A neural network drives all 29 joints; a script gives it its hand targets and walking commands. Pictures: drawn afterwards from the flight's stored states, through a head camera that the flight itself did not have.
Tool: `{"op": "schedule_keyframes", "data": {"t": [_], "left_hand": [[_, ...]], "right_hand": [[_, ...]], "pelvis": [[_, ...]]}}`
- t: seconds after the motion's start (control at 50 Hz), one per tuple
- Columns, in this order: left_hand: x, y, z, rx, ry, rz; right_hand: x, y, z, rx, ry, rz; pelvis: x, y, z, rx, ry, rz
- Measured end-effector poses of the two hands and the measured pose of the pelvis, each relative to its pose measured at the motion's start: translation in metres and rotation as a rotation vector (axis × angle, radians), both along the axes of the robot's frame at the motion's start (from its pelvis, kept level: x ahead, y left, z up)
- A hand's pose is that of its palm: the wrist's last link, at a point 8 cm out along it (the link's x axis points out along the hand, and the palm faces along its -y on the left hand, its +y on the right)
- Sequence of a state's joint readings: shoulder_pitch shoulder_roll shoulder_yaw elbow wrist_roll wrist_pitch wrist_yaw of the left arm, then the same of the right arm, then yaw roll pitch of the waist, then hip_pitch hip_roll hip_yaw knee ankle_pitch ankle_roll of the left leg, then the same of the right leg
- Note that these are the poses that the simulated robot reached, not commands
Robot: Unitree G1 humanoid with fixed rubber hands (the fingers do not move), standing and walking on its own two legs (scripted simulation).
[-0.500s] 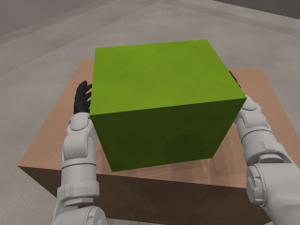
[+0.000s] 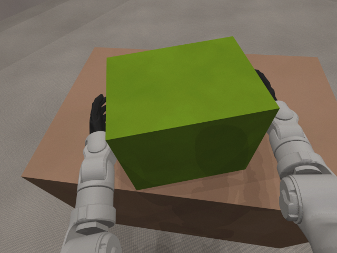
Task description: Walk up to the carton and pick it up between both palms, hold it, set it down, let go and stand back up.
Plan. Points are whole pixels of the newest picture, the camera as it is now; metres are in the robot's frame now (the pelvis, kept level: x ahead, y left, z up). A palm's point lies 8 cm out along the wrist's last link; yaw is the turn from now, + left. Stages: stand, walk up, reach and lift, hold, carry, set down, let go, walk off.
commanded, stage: set down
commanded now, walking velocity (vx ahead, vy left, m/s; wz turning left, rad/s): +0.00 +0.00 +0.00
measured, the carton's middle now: (181, 118) +0.43 +0.00 +0.05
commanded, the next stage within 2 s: none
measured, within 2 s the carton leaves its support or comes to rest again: rests again in 1.30 s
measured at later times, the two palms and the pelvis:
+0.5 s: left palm (109, 134) +0.38 +0.17 +0.05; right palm (262, 102) +0.48 -0.21 +0.06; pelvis +0.01 -0.02 +0.00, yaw +1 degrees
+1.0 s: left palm (105, 135) +0.38 +0.18 +0.05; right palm (261, 100) +0.47 -0.20 +0.07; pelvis -0.01 +0.00 -0.01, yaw +0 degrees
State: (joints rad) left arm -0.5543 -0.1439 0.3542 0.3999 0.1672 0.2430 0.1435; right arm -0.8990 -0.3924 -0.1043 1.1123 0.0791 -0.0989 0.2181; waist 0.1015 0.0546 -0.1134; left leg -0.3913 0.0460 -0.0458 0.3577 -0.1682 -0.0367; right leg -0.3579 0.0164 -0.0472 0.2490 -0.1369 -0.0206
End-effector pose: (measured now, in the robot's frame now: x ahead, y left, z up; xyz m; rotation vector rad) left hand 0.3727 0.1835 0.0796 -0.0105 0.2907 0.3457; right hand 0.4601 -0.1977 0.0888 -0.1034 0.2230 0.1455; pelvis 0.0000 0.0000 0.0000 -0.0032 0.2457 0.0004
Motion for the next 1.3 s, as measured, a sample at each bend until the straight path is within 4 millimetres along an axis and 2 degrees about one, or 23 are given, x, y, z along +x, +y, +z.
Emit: {"op": "schedule_keyframes", "data": {"t": [0.26,0.4,0.6,0.98,1.3], "left_hand": [[0.007,-0.009,-0.024,0.038,0.027,0.012],[0.007,-0.012,-0.026,0.056,0.009,0.021],[0.006,-0.011,-0.027,0.061,0.001,0.018],[0.005,-0.003,-0.029,0.018,-0.009,0.008],[0.006,-0.003,-0.030,0.017,-0.011,0.006]], "right_hand": [[0.016,-0.007,-0.026,0.013,0.018,0.023],[0.021,-0.009,-0.032,0.025,-0.002,0.035],[0.020,-0.008,-0.029,0.026,-0.011,0.033],[0.014,-0.001,-0.017,-0.004,-0.017,0.020],[0.014,-0.002,-0.018,-0.011,-0.015,0.026]], "pelvis": [[0.006,-0.014,-0.001,0.018,0.068,0.000],[0.007,-0.021,-0.002,0.026,0.089,0.000],[0.002,-0.022,-0.003,0.026,0.089,0.006],[-0.005,-0.004,-0.005,-0.001,0.084,0.004],[-0.006,-0.004,-0.005,-0.001,0.087,0.005]]}}
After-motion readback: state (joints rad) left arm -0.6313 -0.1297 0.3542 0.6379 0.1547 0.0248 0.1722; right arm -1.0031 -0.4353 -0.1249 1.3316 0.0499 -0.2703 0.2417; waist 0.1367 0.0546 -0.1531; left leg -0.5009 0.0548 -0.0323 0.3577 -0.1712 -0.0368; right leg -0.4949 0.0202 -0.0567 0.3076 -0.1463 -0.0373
